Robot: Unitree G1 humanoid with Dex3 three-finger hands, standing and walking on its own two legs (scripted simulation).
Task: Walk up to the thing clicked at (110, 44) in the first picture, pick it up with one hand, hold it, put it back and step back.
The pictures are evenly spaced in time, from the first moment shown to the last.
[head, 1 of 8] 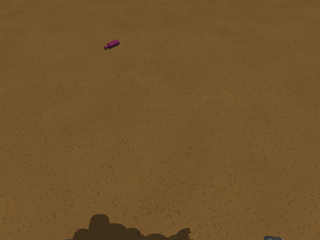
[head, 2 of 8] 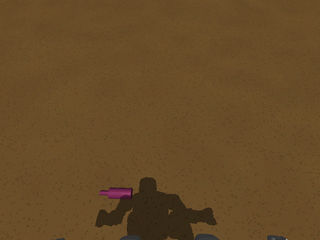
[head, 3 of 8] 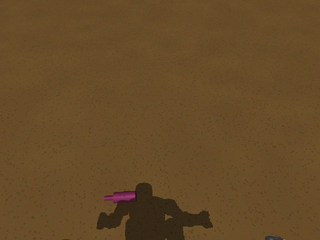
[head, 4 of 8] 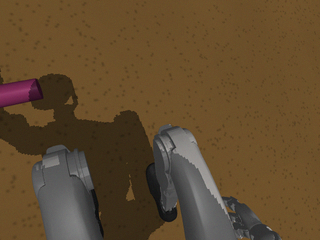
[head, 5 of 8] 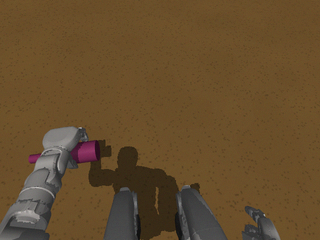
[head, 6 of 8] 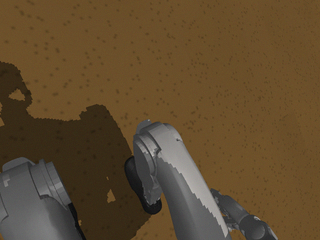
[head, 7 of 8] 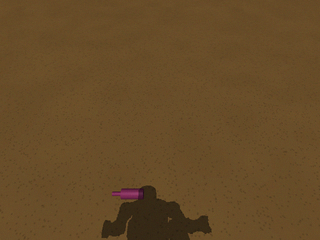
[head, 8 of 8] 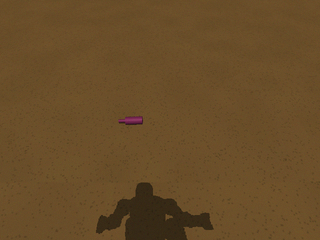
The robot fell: no
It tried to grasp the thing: yes
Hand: left
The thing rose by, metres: 0.66
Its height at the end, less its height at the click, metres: +0.00
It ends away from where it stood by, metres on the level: 0.01
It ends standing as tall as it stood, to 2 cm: yes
